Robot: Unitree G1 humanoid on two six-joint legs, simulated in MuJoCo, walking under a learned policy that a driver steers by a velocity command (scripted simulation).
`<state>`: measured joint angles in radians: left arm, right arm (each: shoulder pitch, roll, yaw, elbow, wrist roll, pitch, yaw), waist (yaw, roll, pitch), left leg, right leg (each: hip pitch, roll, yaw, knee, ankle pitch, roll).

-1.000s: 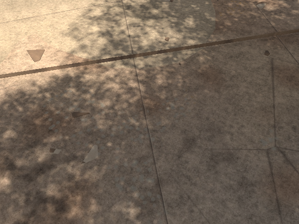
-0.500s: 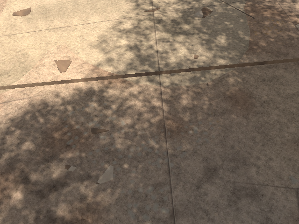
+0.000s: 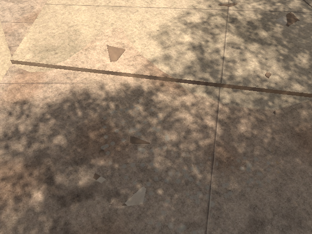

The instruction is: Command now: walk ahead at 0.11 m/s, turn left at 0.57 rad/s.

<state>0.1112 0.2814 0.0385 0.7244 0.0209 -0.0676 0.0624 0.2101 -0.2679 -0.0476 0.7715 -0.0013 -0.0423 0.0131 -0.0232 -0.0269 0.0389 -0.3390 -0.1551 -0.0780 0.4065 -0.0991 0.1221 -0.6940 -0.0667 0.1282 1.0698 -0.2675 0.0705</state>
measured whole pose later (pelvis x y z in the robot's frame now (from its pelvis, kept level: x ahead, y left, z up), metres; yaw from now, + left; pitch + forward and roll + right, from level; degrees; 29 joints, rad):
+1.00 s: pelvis +0.35 +0.08 +0.01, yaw +10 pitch +1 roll +2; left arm 0.24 0.30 0.07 0.74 -0.03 -0.05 0.00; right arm 0.34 -0.24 -0.06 0.80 -0.01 -0.11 0.02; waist -0.03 -0.06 -0.01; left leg -0.07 -0.05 0.13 0.27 -0.23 0.05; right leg -0.72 -0.08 0.11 1.07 -0.10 0.00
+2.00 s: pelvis +0.74 +0.10 +0.00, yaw -25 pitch +2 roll +0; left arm 0.19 0.32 0.07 0.63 -0.01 0.06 0.03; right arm 0.13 -0.25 -0.04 0.69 -0.02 0.00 -0.03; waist -0.02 -0.03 0.06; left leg -0.34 0.02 0.04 0.44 -0.12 0.03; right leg -0.49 0.00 0.06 1.03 -0.46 0.08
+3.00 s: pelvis +0.81 +0.05 +0.00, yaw -27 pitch +2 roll +0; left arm 0.23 0.26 0.05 0.74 -0.03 -0.09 -0.02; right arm 0.42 -0.23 -0.03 0.91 0.01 -0.09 0.01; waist -0.04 -0.02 -0.01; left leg -0.09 0.00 -0.02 0.45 -0.39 0.01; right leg -0.55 -0.01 -0.02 1.13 -0.45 -0.05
